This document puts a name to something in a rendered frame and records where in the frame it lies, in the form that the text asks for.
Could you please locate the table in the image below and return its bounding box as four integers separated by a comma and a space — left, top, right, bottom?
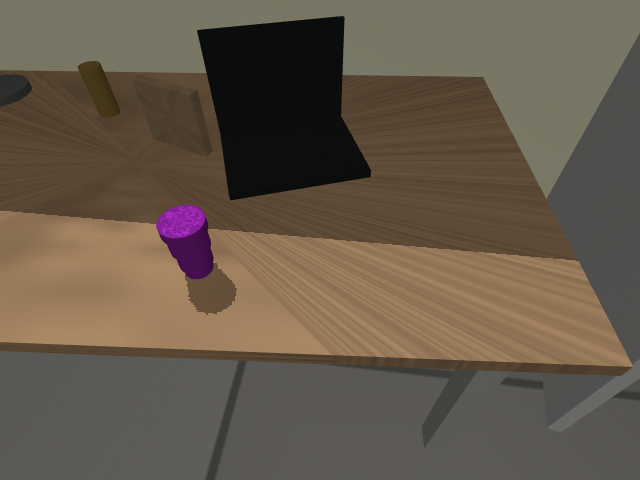
0, 70, 633, 449

